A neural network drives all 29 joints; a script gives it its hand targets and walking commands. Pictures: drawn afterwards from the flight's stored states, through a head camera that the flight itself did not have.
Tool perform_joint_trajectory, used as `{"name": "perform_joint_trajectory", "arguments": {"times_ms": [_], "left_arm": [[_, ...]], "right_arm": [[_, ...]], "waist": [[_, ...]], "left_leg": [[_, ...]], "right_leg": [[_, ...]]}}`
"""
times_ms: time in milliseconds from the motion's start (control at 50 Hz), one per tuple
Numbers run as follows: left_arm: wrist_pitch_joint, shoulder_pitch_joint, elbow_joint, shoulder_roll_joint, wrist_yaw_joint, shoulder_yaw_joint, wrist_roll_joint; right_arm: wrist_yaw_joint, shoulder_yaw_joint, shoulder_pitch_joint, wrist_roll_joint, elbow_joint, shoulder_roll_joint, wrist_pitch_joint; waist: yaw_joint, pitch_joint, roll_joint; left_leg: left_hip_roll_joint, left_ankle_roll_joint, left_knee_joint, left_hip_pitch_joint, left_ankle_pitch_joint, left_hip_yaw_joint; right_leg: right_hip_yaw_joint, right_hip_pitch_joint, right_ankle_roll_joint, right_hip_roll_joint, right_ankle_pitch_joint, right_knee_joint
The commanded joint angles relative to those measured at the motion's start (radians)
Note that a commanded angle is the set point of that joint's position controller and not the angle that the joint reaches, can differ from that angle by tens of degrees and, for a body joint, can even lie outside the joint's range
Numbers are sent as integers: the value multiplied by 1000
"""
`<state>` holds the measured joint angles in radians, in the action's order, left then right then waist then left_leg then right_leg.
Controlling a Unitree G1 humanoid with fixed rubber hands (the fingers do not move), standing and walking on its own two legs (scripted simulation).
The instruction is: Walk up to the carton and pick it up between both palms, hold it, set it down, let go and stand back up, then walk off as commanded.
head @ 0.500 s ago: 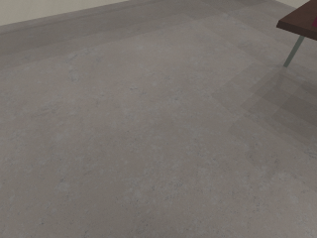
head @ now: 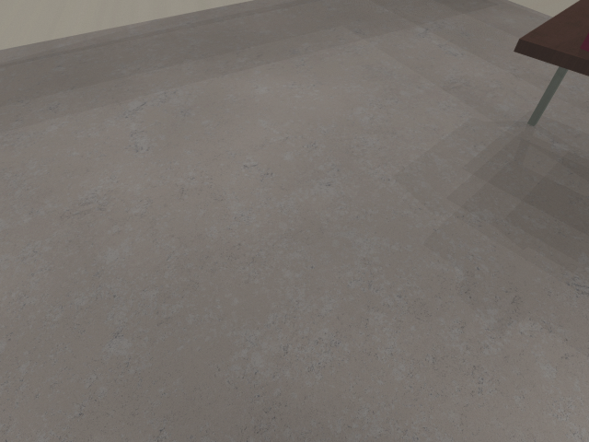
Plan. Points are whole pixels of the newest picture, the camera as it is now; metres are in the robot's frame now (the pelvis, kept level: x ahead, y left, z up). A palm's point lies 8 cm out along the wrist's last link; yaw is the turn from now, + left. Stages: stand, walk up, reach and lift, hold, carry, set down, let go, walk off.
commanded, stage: stand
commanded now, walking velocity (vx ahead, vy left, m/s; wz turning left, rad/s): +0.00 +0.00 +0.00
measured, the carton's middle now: out of the picture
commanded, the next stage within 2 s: walk up in 0.84 s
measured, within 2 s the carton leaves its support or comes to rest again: neither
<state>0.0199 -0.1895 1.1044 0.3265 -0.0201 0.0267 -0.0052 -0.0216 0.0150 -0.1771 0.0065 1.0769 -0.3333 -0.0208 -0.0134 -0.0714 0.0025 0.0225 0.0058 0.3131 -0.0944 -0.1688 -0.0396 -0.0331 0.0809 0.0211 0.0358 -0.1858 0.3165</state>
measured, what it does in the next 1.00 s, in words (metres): stands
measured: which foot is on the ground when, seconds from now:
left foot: down 0.00-1.00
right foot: down 0.00-1.00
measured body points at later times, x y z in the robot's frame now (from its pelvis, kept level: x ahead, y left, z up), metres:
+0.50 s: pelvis +0.00 +0.00 +0.00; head +0.02 +0.00 +0.45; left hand +0.04 +0.30 -0.14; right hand +0.06 -0.30 -0.13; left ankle +0.00 +0.12 -0.75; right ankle -0.01 -0.13 -0.75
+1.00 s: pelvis +0.00 +0.00 +0.00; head +0.02 +0.00 +0.45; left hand +0.04 +0.30 -0.14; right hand +0.06 -0.29 -0.14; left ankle +0.00 +0.12 -0.75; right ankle -0.01 -0.13 -0.75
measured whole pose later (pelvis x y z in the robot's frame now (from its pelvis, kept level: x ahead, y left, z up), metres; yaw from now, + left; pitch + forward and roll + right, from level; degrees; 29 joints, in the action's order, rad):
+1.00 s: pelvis +0.00 +0.00 +0.00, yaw +0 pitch -3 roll +0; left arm 0.02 -0.19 1.11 0.32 -0.02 0.02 0.00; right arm -0.03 0.01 -0.19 0.01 1.08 -0.32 -0.02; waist -0.01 -0.08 0.00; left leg 0.02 0.01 0.31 -0.09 -0.17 -0.04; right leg -0.03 0.08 0.02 0.04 -0.19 0.32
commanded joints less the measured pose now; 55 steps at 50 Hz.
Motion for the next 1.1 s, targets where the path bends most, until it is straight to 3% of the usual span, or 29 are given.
{"name": "perform_joint_trajectory", "arguments": {"times_ms": [0, 80, 100, 120, 140, 160, 220, 260, 280, 320, 340, 400, 460, 540, 600, 660, 720, 780, 800, 820, 840, 860, 940, 980, 1000, 1020, 1040, 1060, 1080], "left_arm": [[14, -3, -48, 187, -12, 35, -4], [13, -21, -39, 198, -11, 38, 0], [11, -10, -36, 196, -12, 37, 1], [15, 4, -43, 202, -11, 38, -1], [16, 10, -49, 187, -11, 34, 2], [16, -2, -44, 197, -8, 37, -1], [17, -12, -47, 187, -11, 35, 0], [15, -15, -40, 191, -8, 33, 1], [16, -18, -38, 198, -11, 38, -3], [17, 9, -49, 194, -13, 36, 3], [15, -3, -41, 191, -16, 35, -1], [15, -5, -37, 176, -17, 28, -2], [13, -21, -38, 209, -16, 37, -1], [15, -2, -47, 186, -9, 36, 2], [12, -30, -40, 179, -14, 32, -1], [11, -18, -38, 183, -16, 32, 1], [9, -11, -43, 204, -13, 37, 1], [12, -25, -39, 203, -14, 39, 1], [10, -27, -29, 179, -13, 30, 3], [9, -20, -39, 175, -12, 31, 5], [13, -29, -33, 194, -11, 35, 1], [13, -27, -32, 163, -11, 27, -1], [11, -7, -40, 178, -15, 27, 5], [16, -34, -42, 190, -14, 38, -2], [12, -15, -42, 197, -12, 35, 0], [-2, -7, -160, 216, 32, 63, 47], [-18, 79, -215, 189, 61, 62, 56], [-26, 134, -268, 166, 76, 68, 79], [-35, 124, -302, 186, 82, 81, 100]], "right_arm": [[-13, 38, -4, 1, -49, -191, -19], [-13, 36, -19, -5, -50, -176, -18], [-14, 38, -12, 2, -55, -185, -18], [-14, 34, 14, -5, -66, -176, -16], [-13, 41, 21, 2, -67, -194, -19], [-10, 35, 8, -3, -56, -175, -17], [-10, 40, -3, 0, -54, -199, -19], [-13, 34, -27, 0, -44, -173, -23], [-12, 39, 2, 2, -51, -193, -24], [-14, 36, -6, 0, -50, -178, -20], [-13, 39, 9, 0, -49, -183, -16], [-12, 34, -15, 5, -49, -171, -16], [-13, 36, 2, -3, -49, -181, -16], [-15, 39, -2, 4, -46, -194, -18], [-14, 33, -21, 2, -45, -177, -16], [-15, 35, -4, 0, -50, -175, -15], [-16, 38, -17, 4, -46, -184, -14], [-14, 39, -11, -4, -49, -193, -15], [-15, 33, -22, 4, -48, -170, -13], [-18, 27, -29, 0, -43, -165, -17], [-17, 36, -30, 5, -42, -187, -17], [-18, 33, -29, 2, -44, -183, -15], [-15, 36, -3, 4, -54, -181, -13], [-13, 30, -14, 0, -49, -165, -15], [-16, 38, -15, 4, -55, -190, -19], [-24, 102, -95, -64, -131, -283, -24], [-27, 121, -135, -89, -128, -309, -21], [-35, 140, -168, -100, -150, -336, -29], [-43, 141, -140, -104, -191, -306, -40]], "waist": [[6, 16, -5], [0, 25, -17], [14, 29, 5], [-7, 21, 1], [4, 20, -9], [-6, 30, 25], [0, 21, -17], [7, 28, 24], [-1, 45, -2], [11, 25, 8], [0, 41, 26], [12, 49, 7], [-5, 24, -15], [3, 47, 14], [-4, 28, -11], [4, 23, 18], [11, 14, -3], [-4, 32, -37], [10, 38, 13], [0, 10, -2], [11, 41, 31], [1, 35, -7], [-1, 31, 29], [-5, 58, -7], [9, 49, -13], [52, 111, -29], [89, 19, -125], [107, -11, -187], [92, -61, -95]], "left_leg": [[-134, 16, -58, -38, 110, -89], [-139, 19, -58, -29, 119, -82], [-139, 19, -60, -26, 118, -95], [-139, 15, -56, -37, 133, -91], [-140, 17, -54, -36, 121, -94], [-141, 21, -64, -46, 108, -97], [-131, 13, -57, -30, 120, -87], [-138, 14, -61, -11, 127, -90], [-139, 15, -48, -5, 142, -92], [-142, 16, -53, -20, 144, -92], [-143, 18, -51, 0, 143, -94], [-139, 16, -58, 1, 167, -89], [-134, 14, -49, -35, 148, -80], [-139, 12, -47, -9, 153, -90], [-139, 14, -48, -23, 152, -84], [-139, 14, -53, -25, 132, -88], [-136, 14, -47, -27, 144, -86], [-137, 12, -49, -24, 143, -80], [-133, 12, -51, -6, 139, -91], [-140, 12, -45, -21, 163, -90], [-139, 12, -48, -1, 144, -93], [-143, 20, -40, -4, 143, -87], [-142, 20, -48, -23, 146, -92], [-142, 20, -46, -12, 149, -91], [-140, 21, -36, -14, 151, -86], [-152, 99, 38, 177, -274, -17], [-261, 153, -72, 236, -464, -151], [-423, 230, -178, 219, -568, -327], [-498, 278, -204, 124, -541, -367]], "right_leg": [[82, 1, -31, 114, 71, -56], [84, -7, -35, 115, 65, -54], [81, 0, -34, 110, 66, -51], [84, -7, -36, 108, 65, -53], [90, 0, -37, 113, 65, -56], [79, -26, -36, 114, 41, -53], [88, -9, -36, 111, 76, -59], [84, 8, -36, 109, 73, -55], [84, -3, -35, 111, 80, -60], [81, 2, -30, 112, 91, -48], [77, 8, -33, 115, 78, -52], [83, -8, -35, 117, 105, -46], [86, -21, -32, 115, 104, -44], [79, -2, -31, 110, 88, -45], [80, -14, -31, 113, 100, -46], [79, -11, -31, 113, 77, -46], [83, 0, -33, 112, 95, -56], [82, -10, -30, 115, 75, -61], [72, -1, -33, 112, 78, -52], [78, 0, -33, 114, 86, -53], [73, 0, -30, 108, 76, -56], [85, -5, -35, 120, 86, -58], [79, -8, -35, 117, 110, -40], [87, -29, -37, 115, 86, -43], [85, -19, -33, 115, 108, -49], [142, 250, -98, 59, -265, 94], [73, 494, -82, 25, -347, 270], [72, 627, -46, 38, -312, 520], [120, 653, -23, 80, -301, 658]]}}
